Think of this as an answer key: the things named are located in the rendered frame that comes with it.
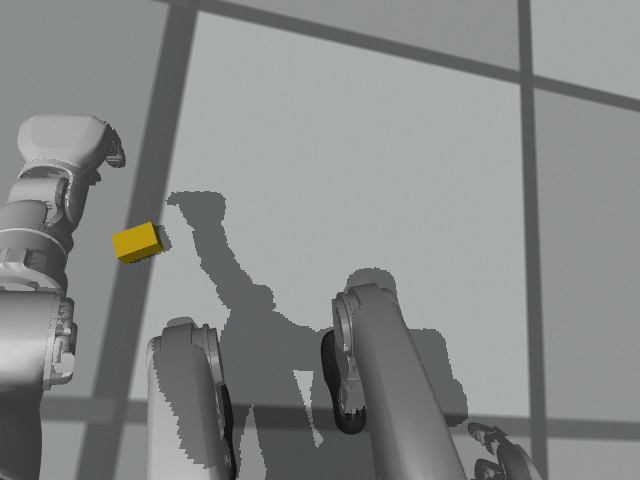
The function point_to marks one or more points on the right robot foot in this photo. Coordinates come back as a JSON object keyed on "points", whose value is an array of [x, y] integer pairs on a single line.
{"points": [[347, 423]]}

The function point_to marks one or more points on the right robot hand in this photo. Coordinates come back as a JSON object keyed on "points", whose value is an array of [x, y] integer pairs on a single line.
{"points": [[514, 462]]}

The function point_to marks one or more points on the left robot arm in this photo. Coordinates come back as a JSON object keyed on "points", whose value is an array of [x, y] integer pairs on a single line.
{"points": [[37, 333]]}

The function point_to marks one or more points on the left robot hand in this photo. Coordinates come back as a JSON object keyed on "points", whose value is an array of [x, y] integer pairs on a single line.
{"points": [[82, 141]]}

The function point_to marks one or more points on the small box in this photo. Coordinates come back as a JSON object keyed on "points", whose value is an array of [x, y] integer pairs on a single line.
{"points": [[137, 242]]}

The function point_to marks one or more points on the left robot foot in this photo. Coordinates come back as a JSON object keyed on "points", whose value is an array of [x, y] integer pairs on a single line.
{"points": [[227, 437]]}

